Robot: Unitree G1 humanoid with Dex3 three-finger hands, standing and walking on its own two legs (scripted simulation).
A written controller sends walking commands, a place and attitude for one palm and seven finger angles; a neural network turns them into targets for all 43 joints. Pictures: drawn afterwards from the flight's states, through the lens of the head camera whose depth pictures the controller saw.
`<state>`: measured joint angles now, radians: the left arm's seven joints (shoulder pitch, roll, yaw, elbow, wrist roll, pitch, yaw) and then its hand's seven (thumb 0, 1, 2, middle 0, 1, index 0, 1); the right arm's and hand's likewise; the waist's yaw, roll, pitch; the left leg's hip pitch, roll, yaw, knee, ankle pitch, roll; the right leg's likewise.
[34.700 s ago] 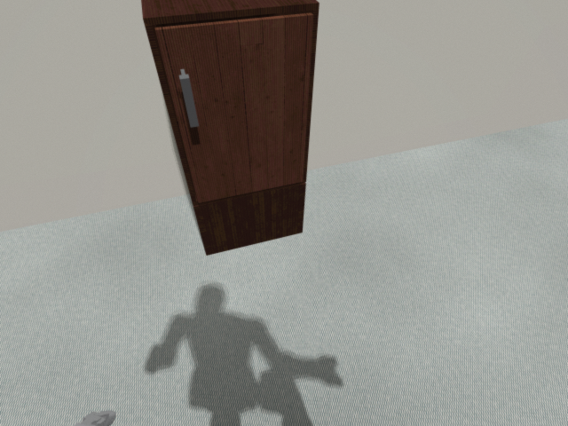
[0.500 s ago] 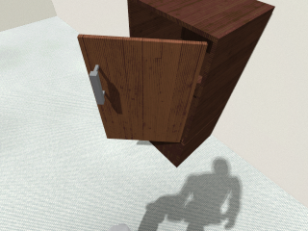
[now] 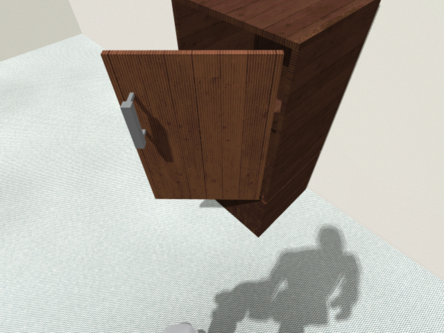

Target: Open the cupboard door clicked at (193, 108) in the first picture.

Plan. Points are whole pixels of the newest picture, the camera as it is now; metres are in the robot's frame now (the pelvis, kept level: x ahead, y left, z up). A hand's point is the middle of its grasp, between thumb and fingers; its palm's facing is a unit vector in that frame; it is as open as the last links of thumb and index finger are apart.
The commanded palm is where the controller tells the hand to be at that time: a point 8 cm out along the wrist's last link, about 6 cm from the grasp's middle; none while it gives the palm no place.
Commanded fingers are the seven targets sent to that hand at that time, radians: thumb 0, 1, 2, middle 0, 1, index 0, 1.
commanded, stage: come to a stop and stand still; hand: left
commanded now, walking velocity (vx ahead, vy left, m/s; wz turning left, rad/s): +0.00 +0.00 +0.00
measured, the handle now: (136, 121) +0.60 +0.27 +0.01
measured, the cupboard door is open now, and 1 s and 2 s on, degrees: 44 44 44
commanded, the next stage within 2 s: look again from close up in 0.26 s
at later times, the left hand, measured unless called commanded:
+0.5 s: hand out of the picture +0.01 +0.18 -0.16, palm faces -0.01 -0.97 -0.23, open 7.3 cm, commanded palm none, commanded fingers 0.00 0.90 0.90 -0.20 -0.30 -0.20 -0.30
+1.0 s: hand out of the picture -0.01 +0.18 -0.16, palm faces +0.00 -0.98 -0.21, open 7.3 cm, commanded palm none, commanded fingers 0.00 0.90 0.90 -0.20 -0.30 -0.20 -0.30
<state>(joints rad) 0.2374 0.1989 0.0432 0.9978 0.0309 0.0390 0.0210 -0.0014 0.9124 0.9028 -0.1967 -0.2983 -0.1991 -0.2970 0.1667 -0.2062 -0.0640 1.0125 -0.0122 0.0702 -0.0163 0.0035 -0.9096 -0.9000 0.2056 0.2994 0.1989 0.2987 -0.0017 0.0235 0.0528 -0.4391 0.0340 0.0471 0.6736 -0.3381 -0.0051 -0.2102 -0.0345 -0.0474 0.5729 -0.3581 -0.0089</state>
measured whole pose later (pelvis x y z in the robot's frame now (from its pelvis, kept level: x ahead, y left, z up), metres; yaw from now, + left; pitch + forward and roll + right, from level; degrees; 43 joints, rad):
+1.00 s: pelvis -0.02 +0.00 +0.01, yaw +0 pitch -1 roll +0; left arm 0.28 0.18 -0.01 1.07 0.02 -0.01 0.02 0.00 0.91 0.90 -0.20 -0.30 -0.20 -0.30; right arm 0.26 -0.18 0.01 1.08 -0.01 -0.01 -0.02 0.01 -0.91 -0.90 0.20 0.30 0.20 0.30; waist 0.00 -0.01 0.03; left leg -0.23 0.01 0.04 0.49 -0.24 0.01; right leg -0.20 -0.03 -0.04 0.51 -0.29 0.00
